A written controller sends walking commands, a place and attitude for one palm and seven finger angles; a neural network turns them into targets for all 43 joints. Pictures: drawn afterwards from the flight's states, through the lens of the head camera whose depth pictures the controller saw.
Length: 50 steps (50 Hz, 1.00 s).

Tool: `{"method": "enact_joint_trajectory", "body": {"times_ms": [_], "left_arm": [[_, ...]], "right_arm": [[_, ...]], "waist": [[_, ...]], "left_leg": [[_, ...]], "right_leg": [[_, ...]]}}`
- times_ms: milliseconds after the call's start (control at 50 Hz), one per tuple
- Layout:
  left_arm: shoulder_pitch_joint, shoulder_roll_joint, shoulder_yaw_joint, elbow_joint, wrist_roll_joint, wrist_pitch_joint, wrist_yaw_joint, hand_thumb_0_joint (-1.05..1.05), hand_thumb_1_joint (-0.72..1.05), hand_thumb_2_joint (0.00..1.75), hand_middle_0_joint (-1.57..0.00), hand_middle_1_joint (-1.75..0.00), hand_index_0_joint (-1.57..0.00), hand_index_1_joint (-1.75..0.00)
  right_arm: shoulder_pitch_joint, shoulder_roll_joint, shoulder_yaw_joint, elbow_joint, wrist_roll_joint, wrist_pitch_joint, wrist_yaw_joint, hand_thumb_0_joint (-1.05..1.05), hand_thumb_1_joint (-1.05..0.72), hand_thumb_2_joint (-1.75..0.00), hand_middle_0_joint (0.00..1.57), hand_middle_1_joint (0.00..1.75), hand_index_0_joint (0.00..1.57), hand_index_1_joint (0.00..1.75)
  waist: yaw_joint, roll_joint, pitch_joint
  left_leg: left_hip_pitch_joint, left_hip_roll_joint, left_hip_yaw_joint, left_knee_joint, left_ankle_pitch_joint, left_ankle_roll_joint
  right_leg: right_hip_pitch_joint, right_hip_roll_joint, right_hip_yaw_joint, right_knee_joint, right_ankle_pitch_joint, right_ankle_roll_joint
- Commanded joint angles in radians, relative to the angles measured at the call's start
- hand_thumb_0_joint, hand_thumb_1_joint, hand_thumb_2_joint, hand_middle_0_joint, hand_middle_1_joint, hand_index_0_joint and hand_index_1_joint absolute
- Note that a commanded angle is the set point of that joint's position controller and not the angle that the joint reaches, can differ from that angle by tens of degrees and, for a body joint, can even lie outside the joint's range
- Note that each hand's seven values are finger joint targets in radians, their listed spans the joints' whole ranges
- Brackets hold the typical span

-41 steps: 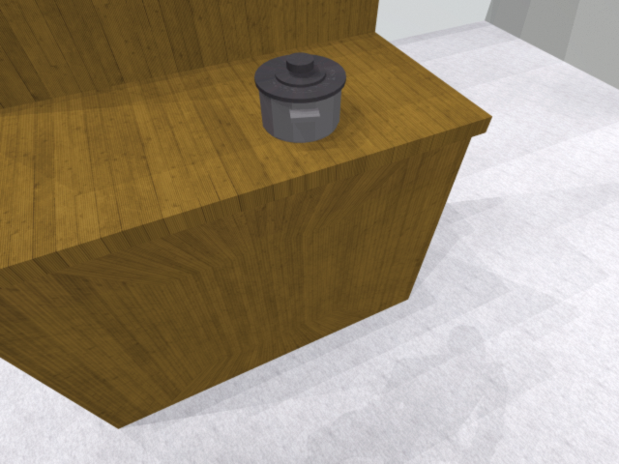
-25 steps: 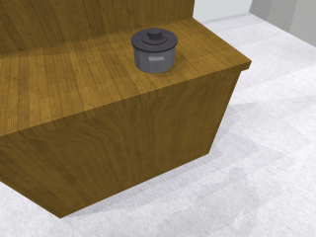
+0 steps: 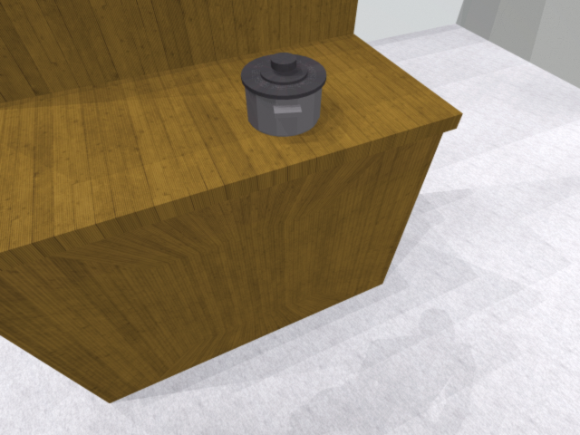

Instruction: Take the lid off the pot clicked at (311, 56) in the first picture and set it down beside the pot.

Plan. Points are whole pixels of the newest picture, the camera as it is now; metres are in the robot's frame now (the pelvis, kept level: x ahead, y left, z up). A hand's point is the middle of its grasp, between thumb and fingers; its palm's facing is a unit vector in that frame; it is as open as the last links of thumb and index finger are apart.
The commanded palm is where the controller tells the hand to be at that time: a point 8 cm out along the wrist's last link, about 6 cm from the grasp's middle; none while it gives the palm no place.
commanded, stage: walk to a spot facing it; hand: left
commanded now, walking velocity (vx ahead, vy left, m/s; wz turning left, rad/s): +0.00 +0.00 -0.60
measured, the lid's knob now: (283, 61) +0.74 +0.06 +0.15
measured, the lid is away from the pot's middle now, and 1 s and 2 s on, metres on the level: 0.00 0.00 0.00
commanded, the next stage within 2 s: none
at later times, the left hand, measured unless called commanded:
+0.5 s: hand out of the picture +0.05 +0.13 -0.15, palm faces -0.14 -0.94 -0.30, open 7.3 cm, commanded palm none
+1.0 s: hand (210, 432) +0.16 +0.14 -0.15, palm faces -0.42 -0.85 -0.32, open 7.4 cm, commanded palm none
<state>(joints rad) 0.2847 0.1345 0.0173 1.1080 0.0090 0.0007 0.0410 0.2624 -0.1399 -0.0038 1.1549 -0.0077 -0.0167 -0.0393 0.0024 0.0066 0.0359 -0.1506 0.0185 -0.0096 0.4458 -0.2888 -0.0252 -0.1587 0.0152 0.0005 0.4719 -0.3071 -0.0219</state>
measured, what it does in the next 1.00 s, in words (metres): lifts its left foot, turning right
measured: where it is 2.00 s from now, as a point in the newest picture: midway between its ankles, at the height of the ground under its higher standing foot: outside the picture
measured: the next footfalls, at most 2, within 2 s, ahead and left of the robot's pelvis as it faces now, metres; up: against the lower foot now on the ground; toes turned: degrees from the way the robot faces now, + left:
left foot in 1.10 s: +0.12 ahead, +0.06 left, +0.00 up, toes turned -42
right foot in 1.48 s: -0.02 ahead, -0.21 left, +0.00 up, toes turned -56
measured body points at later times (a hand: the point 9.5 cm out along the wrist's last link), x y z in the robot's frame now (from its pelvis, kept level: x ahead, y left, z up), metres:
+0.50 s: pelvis -0.01 -0.06 +0.00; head +0.04 -0.11 +0.45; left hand +0.06 +0.18 -0.13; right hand +0.03 -0.32 -0.16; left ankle +0.00 +0.12 -0.65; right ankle -0.03 -0.09 -0.74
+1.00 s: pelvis +0.02 -0.04 +0.00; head +0.07 -0.08 +0.45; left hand +0.18 +0.18 -0.13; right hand +0.05 -0.33 -0.13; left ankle +0.09 +0.09 -0.70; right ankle -0.03 -0.09 -0.74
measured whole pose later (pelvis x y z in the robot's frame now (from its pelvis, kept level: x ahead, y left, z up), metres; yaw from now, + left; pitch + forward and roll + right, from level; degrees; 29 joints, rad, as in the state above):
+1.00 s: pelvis +0.02 -0.04 +0.00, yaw -33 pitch +2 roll +2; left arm 0.31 0.24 0.08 0.86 0.01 0.04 0.03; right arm 0.05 -0.20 -0.04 0.80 0.01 0.05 -0.03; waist 0.07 0.00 0.09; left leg -0.40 -0.04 -0.09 0.81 -0.40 -0.05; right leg -0.19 0.22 0.37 0.44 -0.22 -0.10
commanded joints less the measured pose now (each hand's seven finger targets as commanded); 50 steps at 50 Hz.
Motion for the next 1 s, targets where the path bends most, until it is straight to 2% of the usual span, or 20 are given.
{"method": "enact_joint_trajectory", "body": {"times_ms": [0,60,120,160,200,220,240,260,280,300,320,340,380,460,580,720,880,900,960,980], "left_arm": [[0.044,0.132,0.042,-0.048,0.004,0.005,-0.004,0.0,0.9,0.9,-0.2,-0.3,-0.2,-0.3],[0.027,0.126,0.057,-0.086,0.006,0.019,-0.015,0.0,0.9,0.9,-0.2,-0.3,-0.2,-0.3],[0.012,0.113,0.066,-0.121,0.007,0.029,-0.028,0.0,0.9,0.9,-0.2,-0.3,-0.2,-0.3],[0.012,0.103,0.071,-0.143,0.006,0.034,-0.034,0.0,0.9,0.9,-0.2,-0.3,-0.2,-0.3],[0.048,0.105,0.077,-0.148,0.007,0.03,-0.043,0.0,0.9,0.9,-0.2,-0.3,-0.2,-0.3],[0.103,0.116,0.083,-0.137,0.01,0.024,-0.045,0.0,0.9,0.9,-0.2,-0.3,-0.2,-0.3],[0.155,0.18,0.096,-0.122,0.019,0.014,-0.039,0.0,0.9,0.9,-0.2,-0.3,-0.2,-0.3],[0.192,0.285,0.113,-0.118,0.019,0.009,-0.024,0.0,0.9,0.9,-0.2,-0.3,-0.2,-0.3],[0.213,0.252,0.105,-0.117,-0.001,0.011,-0.012,0.0,0.9,0.9,-0.2,-0.3,-0.2,-0.3],[0.158,0.221,0.102,-0.128,-0.002,0.007,-0.004,0.0,0.9,0.9,-0.2,-0.3,-0.2,-0.3],[0.109,0.2,0.096,-0.146,-0.003,0.008,-0.003,0.0,0.9,0.9,-0.2,-0.3,-0.2,-0.3],[0.077,0.199,0.093,-0.168,-0.004,0.006,-0.006,0.0,0.9,0.9,-0.2,-0.3,-0.2,-0.3],[0.082,0.202,0.095,-0.188,-0.004,-0.002,-0.004,0.0,0.9,0.9,-0.2,-0.3,-0.2,-0.3],[0.119,0.218,0.098,-0.197,-0.003,-0.001,-0.002,0.0,0.9,0.9,-0.2,-0.3,-0.2,-0.3],[0.131,0.224,0.101,-0.227,-0.001,0.005,-0.003,0.0,0.9,0.9,-0.2,-0.3,-0.2,-0.3],[0.12,0.25,0.104,-0.264,0.003,0.005,-0.005,0.0,0.9,0.9,-0.2,-0.3,-0.2,-0.3],[0.099,0.28,0.106,-0.3,0.009,0.009,-0.003,0.0,0.9,0.9,-0.2,-0.3,-0.2,-0.3],[0.083,0.286,0.108,-0.304,0.01,0.009,-0.003,0.0,0.9,0.9,-0.2,-0.3,-0.2,-0.3],[0.061,0.298,0.11,-0.314,0.012,0.012,-0.003,0.0,0.9,0.9,-0.2,-0.3,-0.2,-0.3],[0.045,0.302,0.11,-0.319,0.011,0.012,-0.005,0.0,0.9,0.9,-0.2,-0.3,-0.2,-0.3]], "right_arm": [[0.084,-0.118,-0.036,-0.035,-0.007,0.005,-0.014,0.0,-0.9,-0.9,0.2,0.3,0.2,0.3],[0.08,-0.151,-0.053,-0.073,-0.011,0.013,-0.016,0.0,-0.9,-0.9,0.2,0.3,0.2,0.3],[0.06,-0.188,-0.073,-0.117,-0.016,0.014,-0.015,0.0,-0.9,-0.9,0.2,0.3,0.2,0.3],[0.038,-0.193,-0.08,-0.146,-0.02,0.014,-0.011,0.0,-0.9,-0.9,0.2,0.3,0.2,0.3],[-0.007,-0.2,-0.084,-0.173,-0.022,0.014,-0.009,0.0,-0.9,-0.9,0.2,0.3,0.2,0.3],[-0.034,-0.203,-0.085,-0.184,-0.02,0.016,-0.008,0.0,-0.9,-0.9,0.2,0.3,0.2,0.3],[-0.043,-0.17,-0.084,-0.202,-0.012,0.02,-0.005,0.0,-0.9,-0.9,0.2,0.3,0.2,0.3],[-0.066,-0.11,-0.069,-0.245,-0.009,0.024,-0.001,0.0,-0.9,-0.9,0.2,0.3,0.2,0.3],[-0.106,-0.146,-0.071,-0.247,-0.011,0.035,-0.007,0.0,-0.9,-0.9,0.2,0.3,0.2,0.3],[-0.095,-0.147,-0.076,-0.239,-0.008,0.036,-0.004,0.0,-0.9,-0.9,0.2,0.3,0.2,0.3],[-0.098,-0.151,-0.077,-0.235,-0.007,0.035,-0.001,0.0,-0.9,-0.9,0.2,0.3,0.2,0.3],[-0.098,-0.145,-0.076,-0.234,-0.009,0.035,0.003,0.0,-0.9,-0.9,0.2,0.3,0.2,0.3],[-0.112,-0.136,-0.074,-0.239,-0.011,0.037,0.007,0.0,-0.9,-0.9,0.2,0.3,0.2,0.3],[-0.159,-0.148,-0.076,-0.275,-0.006,0.051,0.001,0.0,-0.9,-0.9,0.2,0.3,0.2,0.3],[-0.227,-0.166,-0.073,-0.328,-0.003,0.056,-0.004,0.0,-0.9,-0.9,0.2,0.3,0.2,0.3],[-0.297,-0.164,-0.069,-0.397,-0.001,0.053,0.002,0.0,-0.9,-0.9,0.2,0.3,0.2,0.3],[-0.302,-0.152,-0.063,-0.456,0.009,0.037,0.005,0.0,-0.9,-0.9,0.2,0.3,0.2,0.3],[-0.287,-0.152,-0.064,-0.46,0.011,0.035,0.005,0.0,-0.9,-0.9,0.2,0.3,0.2,0.3],[-0.251,-0.155,-0.066,-0.467,0.015,0.026,0.004,0.0,-0.9,-0.9,0.2,0.3,0.2,0.3],[-0.223,-0.156,-0.069,-0.465,0.016,0.024,0.003,0.0,-0.9,-0.9,0.2,0.3,0.2,0.3]], "waist": [[-0.012,0.022,0.03],[-0.01,0.08,0.039],[-0.009,0.147,0.058],[-0.003,0.165,0.051],[0.027,0.14,0.027],[0.06,0.083,0.0],[0.082,-0.132,-0.014],[0.088,-0.397,-0.022],[0.096,-0.304,-0.012],[0.058,-0.279,0.014],[0.038,-0.172,0.019],[0.026,-0.122,0.0],[0.03,-0.06,-0.06],[0.043,-0.071,-0.091],[0.05,-0.106,-0.072],[0.058,-0.067,-0.035],[0.067,-0.09,-0.087],[0.057,-0.083,-0.09],[0.05,-0.107,-0.109],[0.035,-0.103,-0.115]], "left_leg": [[0.039,0.107,-0.031,-0.007,0.254,0.053],[0.036,0.166,-0.07,-0.045,0.174,0.082],[0.007,0.271,-0.138,-0.112,0.139,0.149],[-0.005,0.318,-0.137,-0.125,0.184,0.188],[-0.048,0.303,-0.059,-0.043,0.247,0.161],[-0.066,0.251,0.009,0.082,0.246,0.116],[-0.185,0.127,0.101,0.295,0.095,0.047],[-0.408,0.003,0.143,0.524,-0.306,-0.008],[-0.407,0.014,0.006,0.637,-0.304,-0.002],[-0.431,0.035,-0.031,0.688,-0.244,0.002],[-0.437,0.047,-0.033,0.719,-0.196,-0.004],[-0.427,0.05,-0.034,0.724,-0.16,-0.013],[-0.421,0.042,-0.027,0.69,-0.112,-0.026],[-0.456,0.025,-0.042,0.668,-0.071,-0.043],[-0.492,0.01,-0.067,0.658,-0.049,-0.051],[-0.475,-0.003,-0.09,0.625,-0.063,-0.049],[-0.363,-0.04,-0.088,0.445,-0.111,-0.034],[-0.341,-0.044,-0.09,0.414,-0.12,-0.031],[-0.262,-0.055,-0.095,0.273,-0.136,-0.02],[-0.217,-0.065,-0.093,0.203,-0.113,-0.016]], "right_leg": [[-0.123,-0.072,0.104,-0.009,0.253,-0.024],[-0.196,-0.026,0.084,0.074,0.117,-0.02],[-0.264,0.004,0.037,0.248,-0.071,-0.003],[-0.269,-0.016,0.01,0.347,-0.181,0.006],[-0.185,-0.047,0.007,0.257,-0.139,0.004],[-0.104,-0.041,0.012,0.118,-0.019,0.002],[0.0,-0.112,0.18,-0.047,0.214,-0.019],[0.104,-0.32,0.476,-0.146,0.502,-0.087],[0.079,-0.306,0.502,-0.149,0.625,-0.093],[0.069,-0.27,0.453,-0.137,0.664,-0.092],[0.072,-0.255,0.422,-0.104,0.666,-0.122],[0.075,-0.234,0.395,-0.087,0.656,-0.147],[0.134,-0.208,0.363,-0.072,0.715,-0.138],[0.201,-0.176,0.382,-0.07,0.762,-0.088],[0.209,-0.154,0.432,-0.07,0.789,-0.063],[0.141,-0.16,0.54,-0.073,0.71,-0.13],[0.16,-0.134,0.618,-0.034,0.794,-0.163],[0.158,-0.138,0.626,-0.031,0.8,-0.17],[0.148,-0.12,0.651,-0.001,0.835,-0.159],[0.128,-0.104,0.648,0.01,0.835,-0.145]]}}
